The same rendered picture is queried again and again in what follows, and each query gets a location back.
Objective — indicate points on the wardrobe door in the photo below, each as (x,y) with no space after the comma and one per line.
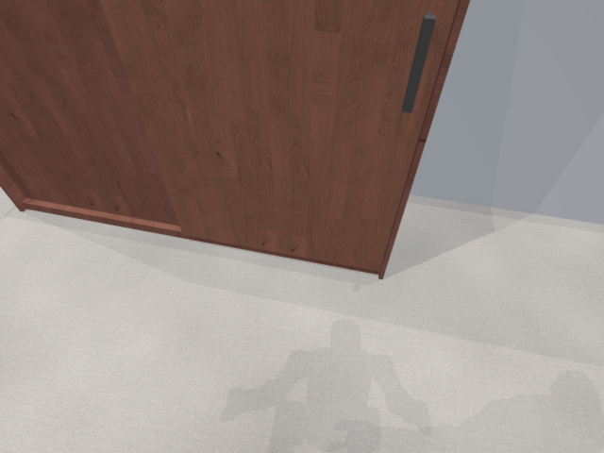
(70,129)
(278,124)

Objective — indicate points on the handle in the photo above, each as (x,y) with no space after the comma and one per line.
(419,61)

